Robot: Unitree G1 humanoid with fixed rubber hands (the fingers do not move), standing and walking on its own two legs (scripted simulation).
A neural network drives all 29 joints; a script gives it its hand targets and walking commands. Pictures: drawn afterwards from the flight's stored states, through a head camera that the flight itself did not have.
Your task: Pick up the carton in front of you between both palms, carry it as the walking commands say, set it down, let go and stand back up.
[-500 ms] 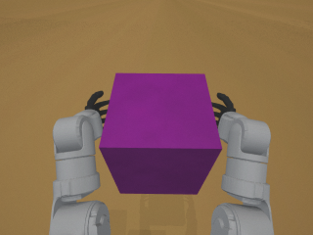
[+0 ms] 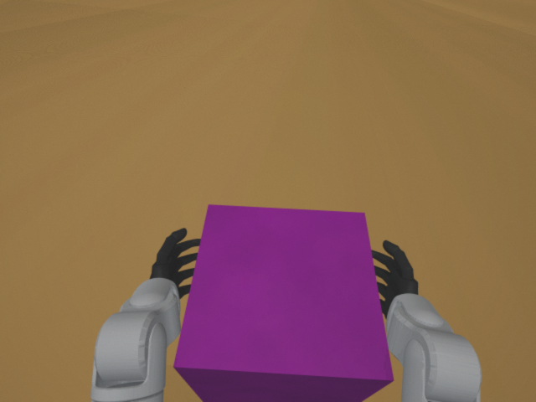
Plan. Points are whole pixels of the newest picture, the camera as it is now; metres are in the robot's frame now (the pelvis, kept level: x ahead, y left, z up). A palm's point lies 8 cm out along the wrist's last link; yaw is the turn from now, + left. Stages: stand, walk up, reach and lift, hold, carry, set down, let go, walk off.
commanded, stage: carry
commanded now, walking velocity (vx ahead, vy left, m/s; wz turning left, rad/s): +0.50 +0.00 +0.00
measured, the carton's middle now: (279, 316) +0.27 +0.00 +0.01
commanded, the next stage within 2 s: none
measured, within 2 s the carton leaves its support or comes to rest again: neither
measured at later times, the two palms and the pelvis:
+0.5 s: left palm (192, 148) +0.57 +0.18 +0.07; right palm (347, 161) +0.55 -0.12 +0.07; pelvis +0.33 +0.05 -0.01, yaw -4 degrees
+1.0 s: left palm (235, 66) +0.88 +0.13 +0.09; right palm (352, 73) +0.88 -0.17 +0.08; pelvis +0.65 -0.02 -0.01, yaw +0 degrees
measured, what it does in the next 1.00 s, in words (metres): walks ahead: left foot, then right foot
